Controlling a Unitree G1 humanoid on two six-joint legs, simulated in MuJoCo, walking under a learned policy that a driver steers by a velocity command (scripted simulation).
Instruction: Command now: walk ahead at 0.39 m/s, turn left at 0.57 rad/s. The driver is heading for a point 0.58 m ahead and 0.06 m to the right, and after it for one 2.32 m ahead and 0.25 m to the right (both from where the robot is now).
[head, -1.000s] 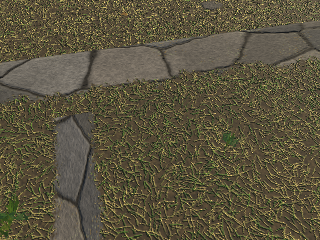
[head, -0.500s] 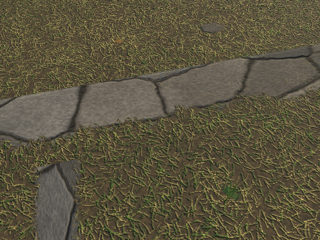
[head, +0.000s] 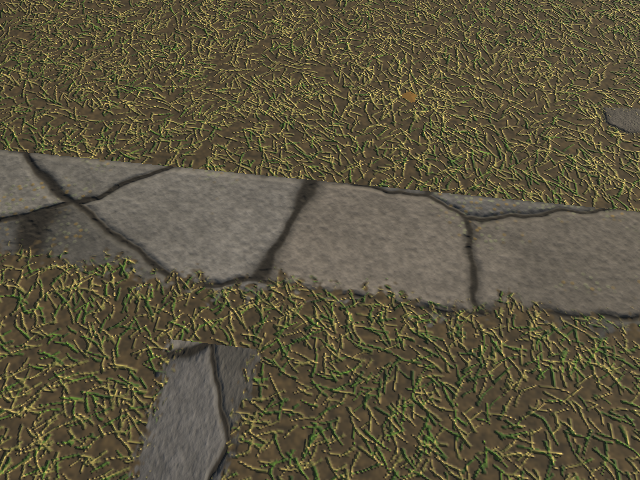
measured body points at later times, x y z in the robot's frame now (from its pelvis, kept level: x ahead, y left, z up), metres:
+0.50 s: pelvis +0.18 -0.03 +0.01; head +0.22 -0.03 +0.46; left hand +0.32 +0.25 -0.09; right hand +0.35 -0.28 -0.10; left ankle +0.10 +0.08 -0.65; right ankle +0.28 -0.12 -0.72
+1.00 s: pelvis +0.20 +0.01 +0.02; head +0.24 +0.03 +0.47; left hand +0.42 +0.25 -0.08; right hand +0.26 -0.29 -0.07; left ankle +0.22 +0.12 -0.72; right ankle +0.17 -0.14 -0.65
